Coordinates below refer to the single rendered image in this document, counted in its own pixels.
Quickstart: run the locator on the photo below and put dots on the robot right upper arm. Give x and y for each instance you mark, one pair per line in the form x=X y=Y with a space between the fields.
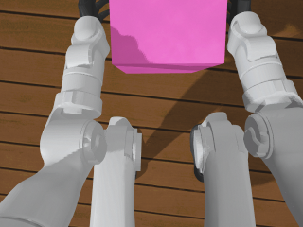
x=276 y=137

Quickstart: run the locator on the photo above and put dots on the left robot hand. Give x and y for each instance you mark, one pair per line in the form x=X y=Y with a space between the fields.
x=92 y=8

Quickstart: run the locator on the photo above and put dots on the right robot hand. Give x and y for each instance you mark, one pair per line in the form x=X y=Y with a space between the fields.
x=236 y=7

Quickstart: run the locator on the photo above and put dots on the carton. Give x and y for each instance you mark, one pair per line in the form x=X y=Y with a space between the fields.
x=167 y=36

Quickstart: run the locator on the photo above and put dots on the robot right forearm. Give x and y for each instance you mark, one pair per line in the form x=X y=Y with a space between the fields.
x=259 y=66

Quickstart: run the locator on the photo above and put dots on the right robot foot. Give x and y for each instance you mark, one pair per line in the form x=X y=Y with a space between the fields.
x=197 y=173

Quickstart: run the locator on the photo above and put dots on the robot left forearm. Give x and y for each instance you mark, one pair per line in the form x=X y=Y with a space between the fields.
x=83 y=73

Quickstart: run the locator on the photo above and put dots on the right robot shin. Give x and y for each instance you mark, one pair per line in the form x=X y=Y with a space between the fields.
x=222 y=116

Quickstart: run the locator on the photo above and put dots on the robot left upper arm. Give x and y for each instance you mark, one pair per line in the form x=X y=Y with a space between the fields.
x=70 y=148

